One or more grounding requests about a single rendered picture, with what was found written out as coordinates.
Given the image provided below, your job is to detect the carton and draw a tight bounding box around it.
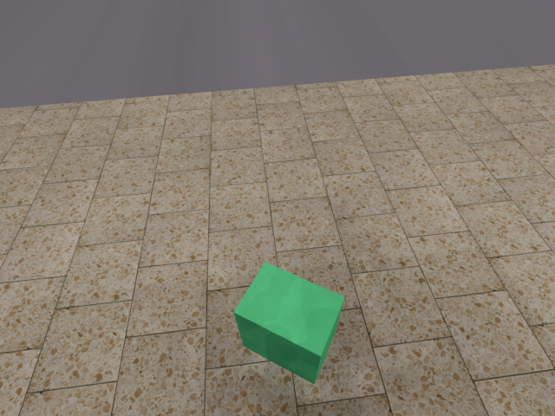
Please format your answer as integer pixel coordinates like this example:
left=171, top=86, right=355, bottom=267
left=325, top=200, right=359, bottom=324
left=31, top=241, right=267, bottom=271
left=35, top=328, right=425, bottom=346
left=234, top=262, right=345, bottom=385

